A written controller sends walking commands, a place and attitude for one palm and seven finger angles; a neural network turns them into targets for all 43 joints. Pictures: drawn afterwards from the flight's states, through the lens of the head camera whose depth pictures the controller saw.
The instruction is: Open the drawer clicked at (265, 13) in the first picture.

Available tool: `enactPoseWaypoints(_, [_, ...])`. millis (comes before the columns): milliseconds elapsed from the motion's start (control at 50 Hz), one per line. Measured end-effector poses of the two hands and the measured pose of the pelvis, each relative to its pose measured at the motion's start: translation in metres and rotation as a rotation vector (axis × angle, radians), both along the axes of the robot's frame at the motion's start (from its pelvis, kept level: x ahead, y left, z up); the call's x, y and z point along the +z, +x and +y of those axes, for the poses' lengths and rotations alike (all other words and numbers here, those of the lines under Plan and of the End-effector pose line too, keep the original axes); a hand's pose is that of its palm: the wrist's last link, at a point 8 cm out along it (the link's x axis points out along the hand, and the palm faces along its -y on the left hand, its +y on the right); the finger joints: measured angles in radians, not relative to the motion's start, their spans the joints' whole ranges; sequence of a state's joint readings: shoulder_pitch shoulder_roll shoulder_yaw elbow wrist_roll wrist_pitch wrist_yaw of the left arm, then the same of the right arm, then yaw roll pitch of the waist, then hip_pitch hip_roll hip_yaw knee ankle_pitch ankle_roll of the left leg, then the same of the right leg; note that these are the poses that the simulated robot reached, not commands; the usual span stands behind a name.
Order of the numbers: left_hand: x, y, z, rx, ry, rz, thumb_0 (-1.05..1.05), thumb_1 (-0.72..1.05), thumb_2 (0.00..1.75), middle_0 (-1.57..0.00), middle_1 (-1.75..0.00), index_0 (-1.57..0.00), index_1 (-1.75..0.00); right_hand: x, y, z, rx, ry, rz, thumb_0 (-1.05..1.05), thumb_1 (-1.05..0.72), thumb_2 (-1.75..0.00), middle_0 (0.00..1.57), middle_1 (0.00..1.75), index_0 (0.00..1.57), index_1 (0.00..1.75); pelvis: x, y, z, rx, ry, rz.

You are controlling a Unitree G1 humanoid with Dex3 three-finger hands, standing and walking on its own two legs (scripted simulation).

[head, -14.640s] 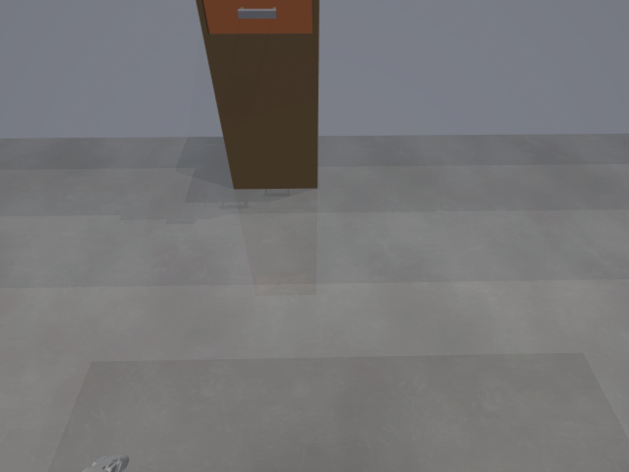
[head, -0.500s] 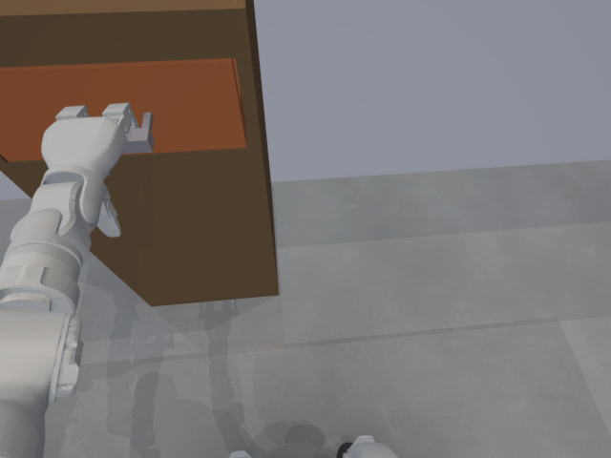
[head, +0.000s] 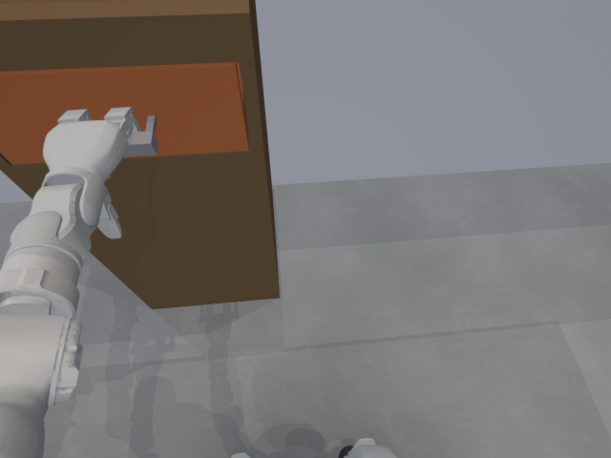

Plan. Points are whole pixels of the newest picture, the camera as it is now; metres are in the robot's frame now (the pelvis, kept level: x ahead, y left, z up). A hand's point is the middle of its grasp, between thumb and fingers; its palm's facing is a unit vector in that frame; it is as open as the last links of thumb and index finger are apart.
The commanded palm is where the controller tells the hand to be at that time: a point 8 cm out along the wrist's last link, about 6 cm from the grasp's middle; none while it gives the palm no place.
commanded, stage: close the thumb around the handle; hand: left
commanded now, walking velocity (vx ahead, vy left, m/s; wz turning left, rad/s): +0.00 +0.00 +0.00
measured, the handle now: (108, 135) +0.54 +0.25 +0.07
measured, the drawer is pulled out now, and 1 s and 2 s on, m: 0.00 0.02 0.16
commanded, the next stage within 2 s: pull the drawer open in 0.60 s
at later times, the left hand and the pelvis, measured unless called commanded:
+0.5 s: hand (105, 176) +0.48 +0.25 +0.05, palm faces -0.07 -0.03 -1.00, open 5.9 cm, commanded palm +0.46 +0.26 +0.10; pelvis +0.00 +0.00 +0.00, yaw +0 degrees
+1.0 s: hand (103, 190) +0.46 +0.25 +0.05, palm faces -0.05 -0.04 -1.00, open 5.9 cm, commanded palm +0.42 +0.26 +0.10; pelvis +0.01 +0.00 +0.01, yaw -1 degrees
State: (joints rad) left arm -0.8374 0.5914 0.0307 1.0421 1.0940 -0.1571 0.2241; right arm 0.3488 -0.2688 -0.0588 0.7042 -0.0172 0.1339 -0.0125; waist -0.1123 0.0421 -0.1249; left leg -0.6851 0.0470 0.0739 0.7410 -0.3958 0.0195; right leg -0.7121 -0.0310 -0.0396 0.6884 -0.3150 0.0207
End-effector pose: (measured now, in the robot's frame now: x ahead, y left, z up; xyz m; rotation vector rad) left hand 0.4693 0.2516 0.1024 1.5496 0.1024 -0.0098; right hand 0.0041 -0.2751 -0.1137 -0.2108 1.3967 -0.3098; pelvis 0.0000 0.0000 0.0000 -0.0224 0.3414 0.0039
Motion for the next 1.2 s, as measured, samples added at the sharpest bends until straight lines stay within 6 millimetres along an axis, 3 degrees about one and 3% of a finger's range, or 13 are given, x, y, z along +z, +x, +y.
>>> enactPoseWaypoints(140, [0.001, -0.001, 0.000, 0.001, 0.000, 0.002, 0.00, -0.24, 0.41, -0.29, -1.23, -0.33, -1.23, 0.002, -0.003, -0.004, -0.007, -0.006, 0.009, 0.00, -0.91, -0.90, 0.21, 0.30, 0.20, 0.30, 0.001, 0.001, -0.001, -0.001, 0.000, -0.002])
enactPoseWaypoints(520, [0.002, -0.004, 0.001, -0.001, -0.004, -0.005, 0.00, 0.69, 0.81, -0.35, -1.33, -0.38, -1.31, 0.001, 0.002, -0.004, -0.007, -0.001, -0.004, 0.00, -0.91, -0.90, 0.21, 0.30, 0.20, 0.30, 0.001, 0.002, -0.002, -0.006, 0.002, -0.006])
enactPoseWaypoints(800, [0.002, -0.007, 0.001, 0.001, -0.003, -0.009, 0.00, 0.70, 0.79, -0.32, -1.35, -0.36, -1.33, 0.000, 0.005, -0.002, -0.003, 0.006, -0.013, 0.00, -0.91, -0.90, 0.21, 0.30, 0.20, 0.30, 0.002, 0.002, -0.001, -0.007, 0.001, -0.010])
enactPoseWaypoints(940, [0.001, -0.019, 0.001, -0.003, -0.014, -0.020, 0.00, 0.70, 0.79, -0.31, -1.35, -0.35, -1.33, 0.000, 0.011, 0.002, -0.010, 0.024, -0.027, 0.00, -0.91, -0.90, 0.21, 0.30, 0.20, 0.30, 0.005, 0.005, 0.000, -0.016, 0.003, -0.024])
enactPoseWaypoints(1200, [-0.001, -0.058, 0.000, -0.007, -0.014, -0.041, 0.00, 0.70, 0.81, -0.30, -1.35, -0.35, -1.34, 0.002, 0.057, 0.004, 0.041, 0.051, -0.144, 0.00, -0.91, -0.90, 0.21, 0.30, 0.20, 0.30, 0.009, 0.006, -0.002, -0.007, 0.008, -0.071])
